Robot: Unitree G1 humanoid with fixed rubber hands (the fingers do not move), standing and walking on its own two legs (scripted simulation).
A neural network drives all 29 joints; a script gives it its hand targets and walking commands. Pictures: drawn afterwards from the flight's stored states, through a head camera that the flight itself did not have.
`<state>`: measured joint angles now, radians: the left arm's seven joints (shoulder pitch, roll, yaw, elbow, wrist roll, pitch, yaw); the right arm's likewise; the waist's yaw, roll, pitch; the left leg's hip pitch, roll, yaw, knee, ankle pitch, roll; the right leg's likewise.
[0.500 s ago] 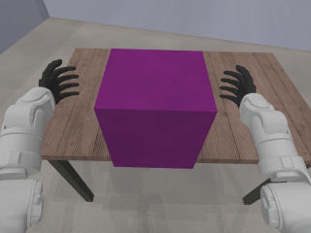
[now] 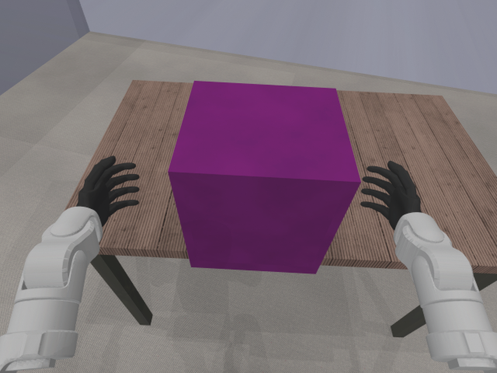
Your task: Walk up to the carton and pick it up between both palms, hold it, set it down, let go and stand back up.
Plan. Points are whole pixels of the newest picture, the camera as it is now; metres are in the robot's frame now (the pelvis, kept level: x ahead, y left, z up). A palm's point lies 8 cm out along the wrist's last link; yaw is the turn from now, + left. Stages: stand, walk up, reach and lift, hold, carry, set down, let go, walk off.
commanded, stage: set down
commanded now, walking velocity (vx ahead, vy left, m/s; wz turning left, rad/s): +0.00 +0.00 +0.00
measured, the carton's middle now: (258, 183) +0.46 -0.02 +0.03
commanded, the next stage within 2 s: let go in 0.96 s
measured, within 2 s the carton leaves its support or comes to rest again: neither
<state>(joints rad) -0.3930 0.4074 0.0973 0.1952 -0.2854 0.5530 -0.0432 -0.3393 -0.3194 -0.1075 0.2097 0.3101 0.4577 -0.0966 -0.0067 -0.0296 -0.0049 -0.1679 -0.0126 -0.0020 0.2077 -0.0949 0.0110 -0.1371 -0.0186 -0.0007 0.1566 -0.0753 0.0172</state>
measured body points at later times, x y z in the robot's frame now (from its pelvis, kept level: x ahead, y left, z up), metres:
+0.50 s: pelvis +0.00 -0.01 +0.00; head +0.02 +0.01 +0.45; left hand +0.31 +0.24 +0.04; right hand +0.30 -0.23 +0.05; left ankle +0.00 +0.11 -0.75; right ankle +0.00 -0.13 -0.75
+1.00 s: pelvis +0.01 +0.00 -0.01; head +0.03 +0.00 +0.44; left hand +0.22 +0.23 -0.02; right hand +0.22 -0.22 -0.02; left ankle +0.00 +0.11 -0.75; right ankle +0.00 -0.13 -0.75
